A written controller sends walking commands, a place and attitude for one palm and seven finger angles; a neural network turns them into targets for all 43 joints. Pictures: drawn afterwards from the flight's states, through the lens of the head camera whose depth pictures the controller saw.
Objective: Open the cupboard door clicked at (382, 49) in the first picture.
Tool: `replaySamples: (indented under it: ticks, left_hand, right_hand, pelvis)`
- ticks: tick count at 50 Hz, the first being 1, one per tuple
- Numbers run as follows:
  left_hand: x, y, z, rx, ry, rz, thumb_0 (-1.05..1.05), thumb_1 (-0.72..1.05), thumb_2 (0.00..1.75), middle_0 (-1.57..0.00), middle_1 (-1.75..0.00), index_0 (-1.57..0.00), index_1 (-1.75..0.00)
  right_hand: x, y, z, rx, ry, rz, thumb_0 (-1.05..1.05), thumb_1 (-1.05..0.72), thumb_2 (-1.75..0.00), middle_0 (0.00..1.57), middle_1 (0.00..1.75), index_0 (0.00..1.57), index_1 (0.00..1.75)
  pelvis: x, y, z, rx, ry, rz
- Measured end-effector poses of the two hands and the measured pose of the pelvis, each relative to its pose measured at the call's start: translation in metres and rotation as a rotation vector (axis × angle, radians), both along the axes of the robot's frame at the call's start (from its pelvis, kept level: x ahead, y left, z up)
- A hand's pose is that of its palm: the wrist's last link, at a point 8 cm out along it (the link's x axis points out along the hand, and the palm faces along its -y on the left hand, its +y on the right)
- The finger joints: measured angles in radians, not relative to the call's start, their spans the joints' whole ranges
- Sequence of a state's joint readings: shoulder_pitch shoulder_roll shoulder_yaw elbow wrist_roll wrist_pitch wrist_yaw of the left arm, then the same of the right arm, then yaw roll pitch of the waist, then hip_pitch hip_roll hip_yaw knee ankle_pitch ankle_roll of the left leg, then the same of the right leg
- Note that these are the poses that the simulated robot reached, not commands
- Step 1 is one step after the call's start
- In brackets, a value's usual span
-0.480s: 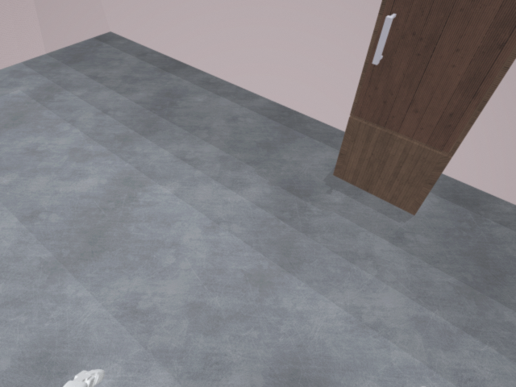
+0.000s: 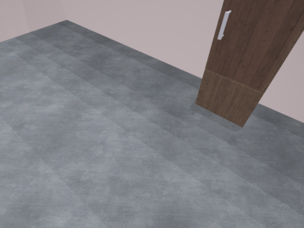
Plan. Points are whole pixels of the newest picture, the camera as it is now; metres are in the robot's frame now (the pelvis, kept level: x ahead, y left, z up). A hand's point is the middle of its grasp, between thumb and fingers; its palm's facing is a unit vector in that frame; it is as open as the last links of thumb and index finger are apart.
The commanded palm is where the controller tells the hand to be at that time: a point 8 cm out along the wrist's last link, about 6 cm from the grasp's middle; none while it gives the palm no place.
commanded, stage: stand and wait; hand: left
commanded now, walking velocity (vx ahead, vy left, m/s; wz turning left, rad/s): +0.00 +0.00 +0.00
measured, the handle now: (224, 25) +1.28 -0.38 +0.01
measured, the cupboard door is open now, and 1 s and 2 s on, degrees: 0 0 0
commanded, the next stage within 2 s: look at it before walking up in 0.34 s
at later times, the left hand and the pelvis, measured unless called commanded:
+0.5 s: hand out of the picture +0.06 +0.24 -0.15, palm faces -0.03 -0.94 -0.33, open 7.4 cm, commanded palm none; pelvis -0.01 -0.01 +0.00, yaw +0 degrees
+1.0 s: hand out of the picture +0.07 +0.24 -0.15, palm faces -0.02 -0.94 -0.33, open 7.4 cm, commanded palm none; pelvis +0.00 -0.01 +0.00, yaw +0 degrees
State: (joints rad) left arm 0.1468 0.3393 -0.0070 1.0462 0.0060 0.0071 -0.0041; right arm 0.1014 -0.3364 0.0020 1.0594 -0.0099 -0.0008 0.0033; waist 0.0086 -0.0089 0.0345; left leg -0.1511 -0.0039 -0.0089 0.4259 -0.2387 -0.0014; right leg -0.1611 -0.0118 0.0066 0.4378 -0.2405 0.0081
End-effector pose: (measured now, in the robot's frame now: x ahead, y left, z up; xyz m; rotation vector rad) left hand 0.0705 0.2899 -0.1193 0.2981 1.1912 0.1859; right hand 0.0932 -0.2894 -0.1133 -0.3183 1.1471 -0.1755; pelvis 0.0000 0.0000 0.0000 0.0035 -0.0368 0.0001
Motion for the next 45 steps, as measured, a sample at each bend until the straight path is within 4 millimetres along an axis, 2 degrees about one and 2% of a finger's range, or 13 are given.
replaySamples:
  ticks: [8,16,31,45]
  left_hand:
    - [-0.014,0.001,0.001,0.011,0.030,0.005,0.00,0.91,0.90,-0.21,-0.30,-0.20,-0.30]
    - [-0.015,-0.001,0.003,0.012,0.023,-0.001,0.00,0.91,0.90,-0.20,-0.30,-0.20,-0.30]
    - [-0.012,-0.006,0.002,0.000,0.015,-0.008,0.00,0.91,0.90,-0.21,-0.30,-0.20,-0.30]
    - [-0.013,-0.004,0.001,0.004,0.039,0.004,0.00,0.91,0.90,-0.20,-0.30,-0.20,-0.30]
  right_hand:
    - [-0.028,-0.007,-0.005,0.001,0.062,-0.024,0.00,-0.91,-0.90,0.21,0.30,0.20,0.30]
    - [-0.041,-0.008,-0.006,0.008,0.077,-0.036,0.00,-0.91,-0.90,0.21,0.30,0.20,0.30]
    - [-0.041,-0.007,-0.005,0.010,0.074,-0.034,0.00,-0.91,-0.90,0.21,0.30,0.20,0.30]
    - [-0.029,-0.007,-0.004,0.008,0.075,-0.022,0.00,-0.91,-0.90,0.21,0.30,0.20,0.30]
  pelvis:
    - [-0.007,-0.003,0.001,0.000,-0.002,-0.001]
    - [-0.012,-0.005,0.002,0.000,-0.004,-0.003]
    - [-0.014,-0.006,0.003,0.000,0.003,-0.004]
    - [-0.007,-0.006,0.003,0.000,0.011,-0.001]
